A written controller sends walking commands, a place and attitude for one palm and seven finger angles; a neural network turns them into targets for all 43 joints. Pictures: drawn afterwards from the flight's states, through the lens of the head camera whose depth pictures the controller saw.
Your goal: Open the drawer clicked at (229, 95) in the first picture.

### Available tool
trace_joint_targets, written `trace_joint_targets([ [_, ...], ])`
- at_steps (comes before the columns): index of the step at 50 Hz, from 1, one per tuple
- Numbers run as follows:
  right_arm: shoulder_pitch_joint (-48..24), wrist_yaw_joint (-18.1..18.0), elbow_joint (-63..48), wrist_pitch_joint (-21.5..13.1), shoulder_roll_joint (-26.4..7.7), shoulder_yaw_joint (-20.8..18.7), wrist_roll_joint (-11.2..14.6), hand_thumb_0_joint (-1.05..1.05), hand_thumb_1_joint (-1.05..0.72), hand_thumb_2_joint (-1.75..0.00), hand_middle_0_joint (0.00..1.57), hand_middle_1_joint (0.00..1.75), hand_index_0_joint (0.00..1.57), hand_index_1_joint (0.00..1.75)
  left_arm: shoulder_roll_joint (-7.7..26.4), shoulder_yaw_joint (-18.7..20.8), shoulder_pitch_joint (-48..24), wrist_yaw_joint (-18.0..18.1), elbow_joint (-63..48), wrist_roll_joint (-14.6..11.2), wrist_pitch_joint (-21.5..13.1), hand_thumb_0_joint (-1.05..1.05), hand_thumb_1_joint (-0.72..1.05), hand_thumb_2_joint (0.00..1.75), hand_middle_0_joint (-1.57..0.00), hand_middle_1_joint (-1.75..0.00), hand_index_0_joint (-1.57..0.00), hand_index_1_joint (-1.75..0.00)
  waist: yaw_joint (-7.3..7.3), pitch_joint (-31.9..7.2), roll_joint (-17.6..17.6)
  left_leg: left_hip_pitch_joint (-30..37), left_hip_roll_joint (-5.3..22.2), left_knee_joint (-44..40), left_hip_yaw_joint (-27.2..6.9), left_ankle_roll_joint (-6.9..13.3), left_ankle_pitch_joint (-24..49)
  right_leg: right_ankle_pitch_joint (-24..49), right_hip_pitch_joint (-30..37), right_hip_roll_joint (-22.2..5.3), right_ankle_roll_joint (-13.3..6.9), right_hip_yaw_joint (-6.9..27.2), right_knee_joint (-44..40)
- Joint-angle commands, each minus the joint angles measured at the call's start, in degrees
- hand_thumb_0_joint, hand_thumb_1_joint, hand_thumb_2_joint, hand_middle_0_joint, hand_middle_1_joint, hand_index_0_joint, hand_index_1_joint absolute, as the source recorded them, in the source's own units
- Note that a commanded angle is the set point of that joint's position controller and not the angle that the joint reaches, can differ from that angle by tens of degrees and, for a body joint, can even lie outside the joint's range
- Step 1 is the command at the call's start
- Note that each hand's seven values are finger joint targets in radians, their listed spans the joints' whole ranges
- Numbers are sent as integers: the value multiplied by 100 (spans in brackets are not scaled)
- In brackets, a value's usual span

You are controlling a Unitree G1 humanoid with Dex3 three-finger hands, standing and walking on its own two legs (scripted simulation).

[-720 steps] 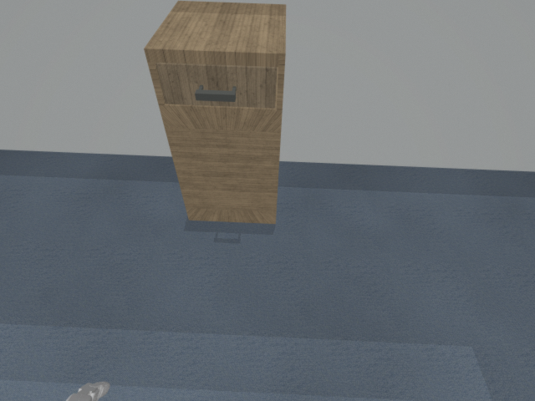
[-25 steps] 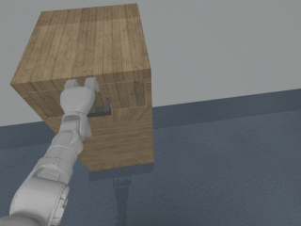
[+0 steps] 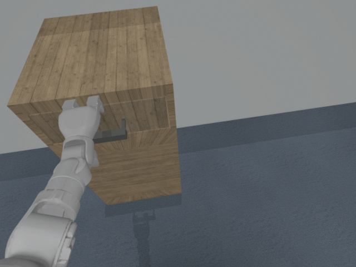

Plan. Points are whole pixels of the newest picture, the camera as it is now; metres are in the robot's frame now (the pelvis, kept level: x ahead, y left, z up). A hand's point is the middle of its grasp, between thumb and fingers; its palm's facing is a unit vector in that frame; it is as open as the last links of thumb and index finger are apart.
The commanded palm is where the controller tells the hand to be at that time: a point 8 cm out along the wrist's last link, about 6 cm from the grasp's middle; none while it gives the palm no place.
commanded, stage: move the hooked fingers above the handle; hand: left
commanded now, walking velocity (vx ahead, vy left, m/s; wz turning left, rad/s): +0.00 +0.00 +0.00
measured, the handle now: (105, 130) +0.49 +0.22 -0.04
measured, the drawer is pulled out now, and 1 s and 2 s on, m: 0.00 0.00 0.00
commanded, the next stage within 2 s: lower the fingers behind the handle in 0.26 s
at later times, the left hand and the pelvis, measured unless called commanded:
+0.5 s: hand (94, 135) +0.44 +0.23 +0.01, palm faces -0.05 +0.01 -1.00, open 13.8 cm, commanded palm +0.41 +0.23 +0.07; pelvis +0.00 +0.00 +0.00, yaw -1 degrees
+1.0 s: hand (95, 144) +0.43 +0.23 -0.02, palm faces -0.03 -0.02 -1.00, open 13.8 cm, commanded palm +0.41 +0.22 +0.04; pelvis -0.01 +0.01 -0.02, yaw +0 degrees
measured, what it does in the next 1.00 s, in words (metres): stands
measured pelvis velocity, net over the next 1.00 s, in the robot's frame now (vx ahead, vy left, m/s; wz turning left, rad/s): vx -0.01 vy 0.01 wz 0.00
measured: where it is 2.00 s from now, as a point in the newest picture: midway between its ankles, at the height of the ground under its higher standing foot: outside the picture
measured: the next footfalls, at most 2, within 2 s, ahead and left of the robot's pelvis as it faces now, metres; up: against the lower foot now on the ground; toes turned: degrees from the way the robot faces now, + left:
none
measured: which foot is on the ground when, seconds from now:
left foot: down 0.00-1.00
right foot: down 0.00-1.00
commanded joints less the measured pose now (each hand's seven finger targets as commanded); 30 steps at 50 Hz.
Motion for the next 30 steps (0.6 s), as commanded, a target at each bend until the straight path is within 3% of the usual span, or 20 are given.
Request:
trace_joint_targets([
  [1, 271, -128, -581, -123, -795, -257, 80, 0, -90, -90, 20, 30, 20, 30, 1071, -52, -2198, -235, -936, -226, 252, 0, -50, 30, -30, -120, -30, -120, -170, -2154, -734, 1109, 20, -357, 300, 114, 2227, 2608, 1636, -148, -10, -194, -542],
  [3, 288, -200, -549, -156, -801, -259, 86, 0, -90, -90, 20, 30, 20, 30, 722, -425, -2524, -499, -1106, -317, 64, 0, -50, 30, -30, -120, -30, -120, -366, -1892, -784, 1272, 32, -364, 235, 149, 2102, 2423, 1367, -154, 13, -207, -639],
  [5, 317, -255, -536, -225, -764, -269, 60, 0, -90, -90, 20, 30, 20, 30, 517, -669, -2897, -673, -1535, -339, -291, 0, -50, 30, -30, -120, -30, -120, -475, -1792, -501, 1549, 56, -345, 147, 153, 2087, 2134, 1049, -159, -11, -212, -679],
  [8, 431, -301, -482, -259, -719, -273, -11, 0, -90, -90, 20, 30, 20, 30, 953, -274, -2923, -581, -1818, -188, -771, 0, -50, 30, -30, -120, -30, -120, -295, -2070, -4, 1758, 44, -210, 62, 108, 2384, 2100, 848, -140, -75, -215, -503],
  [10, 502, -274, -414, -249, -713, -260, -42, 0, -90, -90, 20, 30, 20, 30, 1423, 198, -2918, -329, -1685, -40, -902, 0, -50, 30, -30, -120, -30, -120, -167, -2075, 66, 1537, 34, -152, 34, 59, 2500, 2130, 820, -118, -126, -253, -363],
  [11, 504, -247, -414, -238, -690, -243, -41, 0, -90, -90, 20, 30, 20, 30, 1489, 326, -2772, -162, -1467, 28, -865, 0, -50, 30, -30, -120, -30, -120, -123, -1986, -13, 1338, 32, -146, 17, 36, 2418, 2033, 755, -98, -141, -301, -285],
  [12, 446, -218, -382, -219, -708, -214, -46, 0, -90, -90, 20, 30, 20, 30, 1761, 629, -2613, 7, -1250, 55, -774, 0, -50, 30, -30, -120, -30, -120, -13, -1829, -26, 1085, 25, -152, 49, 22, 2322, 1971, 737, -90, -166, -306, -235],
  [15, 285, -117, -446, -150, -720, -160, -96, 0, -90, -90, 20, 30, 20, 30, 2033, 941, -2207, 360, -846, 99, -288, 0, -50, 30, -30, -120, -30, -120, 219, -2083, -176, 682, -28, -160, 180, -5, 2360, 2201, 1164, -88, -168, -292, -131],
  [16, 269, -92, -479, -126, -693, -156, -73, 0, -90, -90, 20, 30, 20, 30, 1885, 772, -2130, 396, -726, 114, -94, 0, -50, 30, -30, -120, -30, -120, 212, -2171, -95, 668, -24, -165, 247, -20, 2432, 2362, 1239, -98, -153, -292, -99],
  [17, 266, -58, -508, -101, -703, -160, -54, 0, -90, -90, 20, 30, 20, 30, 1705, 641, -1963, 376, -524, 85, 110, 0, -50, 30, -30, -120, -30, -120, 226, -2150, -228, 644, -13, -199, 281, -29, 2404, 2377, 1289, -84, -142, -308, -138],
  [18, 270, -41, -523, -83, -726, -175, -24, 0, -90, -90, 20, 30, 20, 30, 1536, 464, -1952, 309, -392, 63, 276, 0, -50, 30, -30, -120, -30, -120, 150, -2054, -267, 655, 10, -227, 315, -26, 2385, 2406, 1264, -83, -126, -311, -206],
  [21, 268, -92, -528, 18, -796, -146, 30, 0, -90, -90, 20, 30, 20, 30, 1822, 571, -2132, 163, -209, -80, 570, 0, -50, 30, -30, -120, -30, -120, 75, -2167, -874, 491, -2, -311, 366, 38, 2102, 2485, 1682, -121, -25, -191, -343],
  [23, 286, -171, -579, -8, -809, -164, 72, 0, -90, -90, 20, 30, 20, 30, 1644, 340, -2456, -18, -341, -137, 532, 0, -50, 30, -30, -120, -30, -120, -93, -2088, -941, 521, -2, -347, 361, 89, 1916, 2447, 1680, -163, 22, -162, -451],
  [25, 381, -234, -575, -79, -833, -208, 67, 0, -90, -90, 20, 30, 20, 30, 1548, 232, -2715, -234, -643, -158, 217, 0, -50, 30, -30, -120, -30, -120, -237, -2175, -835, 754, 30, -299, 310, 135, 2003, 2527, 1595, -179, 21, -143, -483],
  [27, 491, -285, -557, -149, -804, -251, 28, 0, -90, -90, 20, 30, 20, 30, 1409, 139, -2614, -386, -934, -118, -206, 0, -50, 30, -30, -120, -30, -120, -232, -2347, -480, 1057, 43, -219, 259, 147, 2199, 2529, 1405, -162, -5, -142, -413],
  [30, 616, -288, -457, -252, -729, -306, -15, 0, -90, -90, 20, 30, 20, 30, 890, -254, -2679, -469, -1244, -54, -777, 0, -50, 30, -30, -120, -30, -120, -374, -2126, -62, 1401, 118, -36, 107, 96, 2451, 2138, 623, -113, -63, -226, -338],
])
